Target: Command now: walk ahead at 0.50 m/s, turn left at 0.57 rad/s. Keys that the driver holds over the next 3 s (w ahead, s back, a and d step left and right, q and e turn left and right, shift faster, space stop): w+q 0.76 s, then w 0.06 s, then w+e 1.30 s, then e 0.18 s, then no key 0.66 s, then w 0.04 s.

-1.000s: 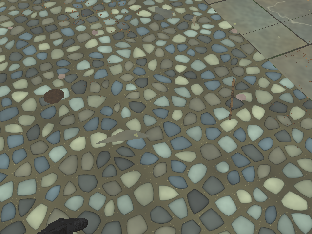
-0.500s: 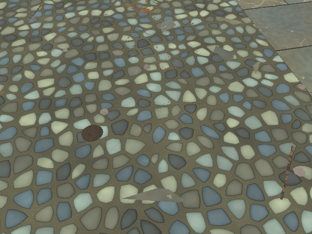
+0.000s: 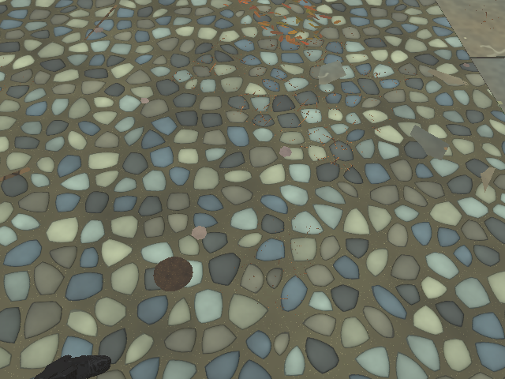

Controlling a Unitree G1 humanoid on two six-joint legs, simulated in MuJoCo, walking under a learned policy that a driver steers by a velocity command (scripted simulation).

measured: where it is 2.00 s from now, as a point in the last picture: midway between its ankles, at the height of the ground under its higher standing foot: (150, 191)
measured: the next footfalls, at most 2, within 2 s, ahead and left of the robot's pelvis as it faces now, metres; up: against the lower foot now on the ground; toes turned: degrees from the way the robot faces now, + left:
right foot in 0.12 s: +0.25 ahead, -0.14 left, +0.00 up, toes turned +8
left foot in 0.64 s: +0.46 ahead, +0.19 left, +0.00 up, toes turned +26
